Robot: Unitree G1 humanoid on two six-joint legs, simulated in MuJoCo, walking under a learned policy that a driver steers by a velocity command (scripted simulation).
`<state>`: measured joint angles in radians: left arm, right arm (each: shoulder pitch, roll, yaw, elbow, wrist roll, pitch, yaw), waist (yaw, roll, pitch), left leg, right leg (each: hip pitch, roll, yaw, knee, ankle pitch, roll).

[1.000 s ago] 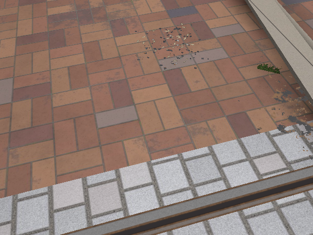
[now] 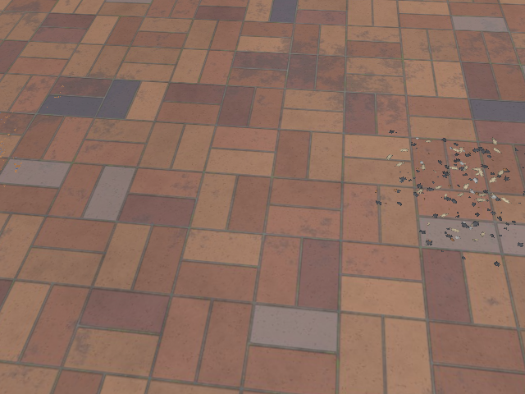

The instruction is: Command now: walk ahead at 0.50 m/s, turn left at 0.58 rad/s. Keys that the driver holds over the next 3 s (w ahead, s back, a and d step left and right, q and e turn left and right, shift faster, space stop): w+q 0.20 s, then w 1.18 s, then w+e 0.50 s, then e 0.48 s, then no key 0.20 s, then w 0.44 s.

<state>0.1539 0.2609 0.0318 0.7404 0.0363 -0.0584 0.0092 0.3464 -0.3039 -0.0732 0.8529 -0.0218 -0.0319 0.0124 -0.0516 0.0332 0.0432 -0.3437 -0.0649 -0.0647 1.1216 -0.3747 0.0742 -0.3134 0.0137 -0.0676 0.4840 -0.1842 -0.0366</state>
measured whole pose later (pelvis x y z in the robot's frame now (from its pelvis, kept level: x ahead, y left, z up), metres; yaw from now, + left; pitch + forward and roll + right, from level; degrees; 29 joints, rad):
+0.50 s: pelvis +0.25 +0.06 +0.00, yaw +13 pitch +1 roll -1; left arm 0.37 0.24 0.03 0.88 0.01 -0.05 -0.01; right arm 0.13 -0.24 -0.03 0.78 -0.03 -0.04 0.02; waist 0.05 -0.01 0.06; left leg -0.35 -0.06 0.06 0.52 -0.19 0.09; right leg -0.29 -0.07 -0.07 1.13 -0.41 -0.03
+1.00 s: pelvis +0.53 +0.09 -0.01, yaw +13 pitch +1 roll +1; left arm 0.09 0.24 0.03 0.78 0.04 -0.06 -0.01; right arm 0.42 -0.24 -0.03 1.00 -0.01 -0.07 -0.01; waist -0.04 0.00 0.05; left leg -0.04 -0.06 0.00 0.79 -0.45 0.07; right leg -0.45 0.01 -0.10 0.59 -0.14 -0.09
